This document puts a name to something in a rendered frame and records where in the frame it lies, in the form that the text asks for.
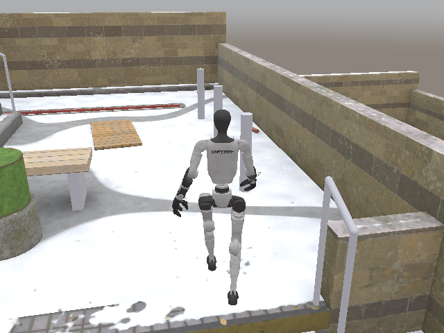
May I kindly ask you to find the right robot hand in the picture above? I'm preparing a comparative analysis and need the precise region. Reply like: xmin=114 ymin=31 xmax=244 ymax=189
xmin=240 ymin=179 xmax=256 ymax=191

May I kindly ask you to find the robot right upper arm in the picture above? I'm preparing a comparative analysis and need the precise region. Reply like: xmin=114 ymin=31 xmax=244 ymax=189
xmin=237 ymin=139 xmax=255 ymax=176

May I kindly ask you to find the robot right forearm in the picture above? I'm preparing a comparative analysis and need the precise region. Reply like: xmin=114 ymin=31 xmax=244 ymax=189
xmin=247 ymin=166 xmax=257 ymax=184

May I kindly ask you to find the left robot shin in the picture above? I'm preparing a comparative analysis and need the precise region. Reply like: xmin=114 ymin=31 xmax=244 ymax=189
xmin=203 ymin=221 xmax=214 ymax=262

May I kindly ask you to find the robot torso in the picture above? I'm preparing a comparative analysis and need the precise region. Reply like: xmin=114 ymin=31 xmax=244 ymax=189
xmin=206 ymin=136 xmax=239 ymax=208

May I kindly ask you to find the robot left forearm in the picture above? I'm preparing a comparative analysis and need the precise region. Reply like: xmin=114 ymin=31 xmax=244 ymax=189
xmin=176 ymin=168 xmax=193 ymax=200

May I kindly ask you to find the robot left upper arm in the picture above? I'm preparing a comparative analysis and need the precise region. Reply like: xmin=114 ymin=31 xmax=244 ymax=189
xmin=187 ymin=139 xmax=208 ymax=179

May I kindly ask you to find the left robot hand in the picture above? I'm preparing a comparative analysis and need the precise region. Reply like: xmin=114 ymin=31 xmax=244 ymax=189
xmin=172 ymin=197 xmax=188 ymax=217

